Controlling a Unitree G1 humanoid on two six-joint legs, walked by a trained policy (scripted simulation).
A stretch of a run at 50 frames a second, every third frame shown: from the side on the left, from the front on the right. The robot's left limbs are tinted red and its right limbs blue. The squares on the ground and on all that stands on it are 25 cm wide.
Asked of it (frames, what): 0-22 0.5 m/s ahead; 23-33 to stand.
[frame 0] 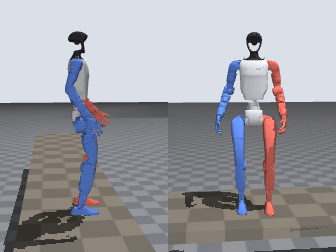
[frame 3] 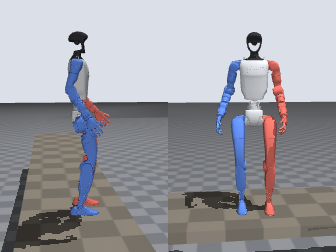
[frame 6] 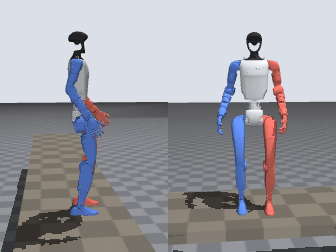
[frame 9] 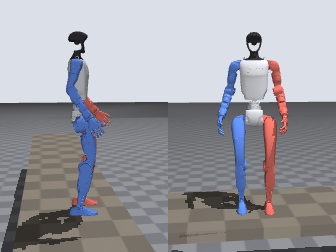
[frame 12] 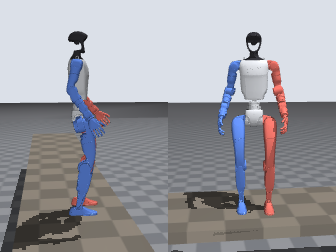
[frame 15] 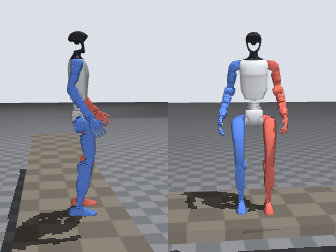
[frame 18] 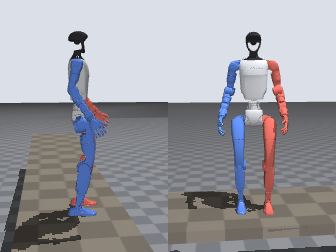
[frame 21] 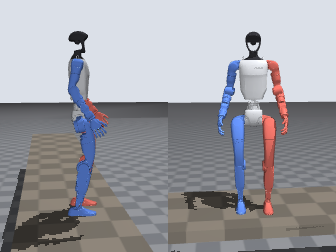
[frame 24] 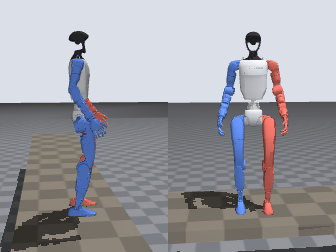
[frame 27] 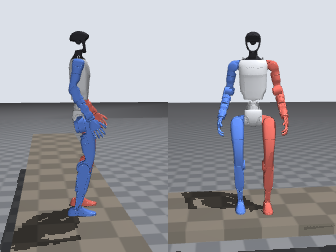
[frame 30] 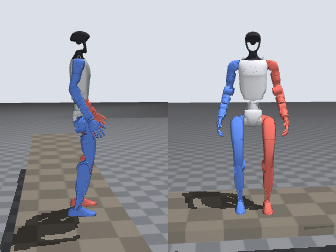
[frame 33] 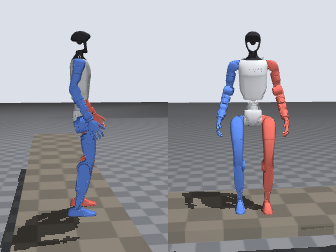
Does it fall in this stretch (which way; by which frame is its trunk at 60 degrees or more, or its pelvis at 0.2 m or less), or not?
no
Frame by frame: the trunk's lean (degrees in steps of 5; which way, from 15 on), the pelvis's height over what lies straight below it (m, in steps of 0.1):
0: 0, 0.8
3: 0, 0.8
6: 0, 0.8
9: 0, 0.8
12: 0, 0.8
15: 0, 0.8
18: 0, 0.8
21: 0, 0.8
24: 0, 0.8
27: 0, 0.8
30: 0, 0.8
33: 0, 0.8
